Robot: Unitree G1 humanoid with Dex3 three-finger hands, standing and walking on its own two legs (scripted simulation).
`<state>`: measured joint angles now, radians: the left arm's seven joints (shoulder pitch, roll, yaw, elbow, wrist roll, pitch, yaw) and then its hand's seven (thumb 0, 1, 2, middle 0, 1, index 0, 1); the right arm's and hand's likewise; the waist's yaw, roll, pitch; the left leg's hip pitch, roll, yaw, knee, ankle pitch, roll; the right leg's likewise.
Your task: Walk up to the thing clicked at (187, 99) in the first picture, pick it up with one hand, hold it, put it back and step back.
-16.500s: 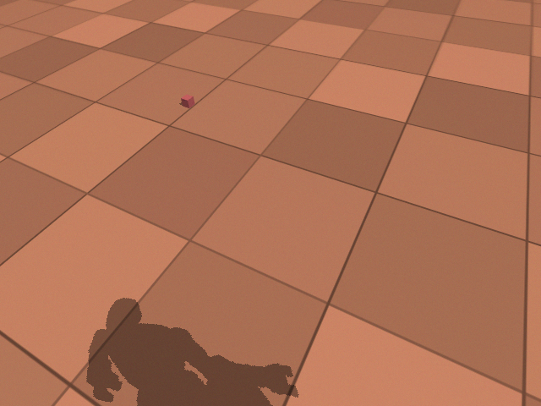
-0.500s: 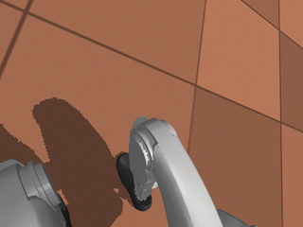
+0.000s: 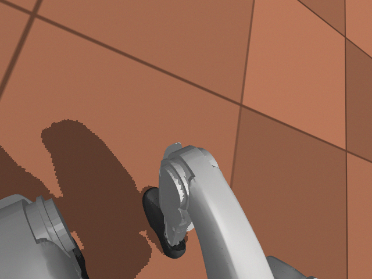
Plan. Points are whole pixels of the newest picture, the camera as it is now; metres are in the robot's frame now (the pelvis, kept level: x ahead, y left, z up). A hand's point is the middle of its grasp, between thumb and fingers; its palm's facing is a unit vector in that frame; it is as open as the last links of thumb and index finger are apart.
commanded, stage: close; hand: left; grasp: from above
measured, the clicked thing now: out of the picture +0.37 +0.35 -0.29
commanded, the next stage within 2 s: none
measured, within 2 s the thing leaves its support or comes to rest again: neither
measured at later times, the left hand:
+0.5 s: hand out of the picture +0.38 +0.35 -0.25, palm faces -0.17 -0.40 -0.90, open 13.5 cm
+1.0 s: hand out of the picture +0.38 +0.35 -0.26, palm faces -0.17 -0.40 -0.90, open 12.0 cm
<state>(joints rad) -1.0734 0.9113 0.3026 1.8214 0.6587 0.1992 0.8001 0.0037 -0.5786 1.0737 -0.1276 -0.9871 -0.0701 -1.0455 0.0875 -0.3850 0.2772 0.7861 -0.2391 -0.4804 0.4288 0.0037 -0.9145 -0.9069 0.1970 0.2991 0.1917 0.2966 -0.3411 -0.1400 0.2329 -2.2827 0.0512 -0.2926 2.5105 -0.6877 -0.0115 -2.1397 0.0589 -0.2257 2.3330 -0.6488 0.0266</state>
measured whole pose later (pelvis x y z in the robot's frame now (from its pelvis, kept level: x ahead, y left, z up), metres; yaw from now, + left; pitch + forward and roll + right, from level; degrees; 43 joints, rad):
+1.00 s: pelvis +0.00 +0.00 +0.00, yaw +0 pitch +24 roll -15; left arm -1.07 0.91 0.30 1.82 0.67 0.20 0.81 0.00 -0.20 0.80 -0.41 -0.72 -0.37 -0.77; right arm 0.09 -0.38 0.28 0.78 -0.25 -0.49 0.43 0.00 -0.91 -0.90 0.20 0.30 0.19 0.30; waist -0.35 -0.15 0.23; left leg -2.27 0.05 -0.29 2.51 -0.70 -0.01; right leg -2.13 0.06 -0.22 2.33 -0.65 0.03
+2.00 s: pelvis +0.00 +0.00 +0.00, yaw +0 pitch +24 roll -14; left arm -1.06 0.91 0.30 1.82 0.67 0.19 0.80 0.00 0.17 0.49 -0.70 -0.47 -0.68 -0.49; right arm 0.10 -0.38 0.28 0.79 -0.24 -0.49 0.43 0.00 -0.91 -0.90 0.20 0.30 0.19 0.30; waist -0.35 -0.14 0.24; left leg -2.27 0.05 -0.29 2.51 -0.69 -0.01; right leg -2.13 0.06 -0.22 2.33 -0.65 0.03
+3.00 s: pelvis +0.00 +0.00 +0.01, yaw +2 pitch +29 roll -12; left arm -0.99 0.72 0.34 1.56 0.66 0.33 0.72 -0.01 0.17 0.32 -0.83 -0.37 -0.83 -0.37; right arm 0.16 -0.36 0.15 0.86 -0.18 -0.40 0.43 0.00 -0.91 -0.90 0.20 0.30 0.19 0.30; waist -0.27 -0.01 0.07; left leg -2.30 0.06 -0.22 2.44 -0.68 0.00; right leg -2.18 0.05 -0.17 2.30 -0.65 0.02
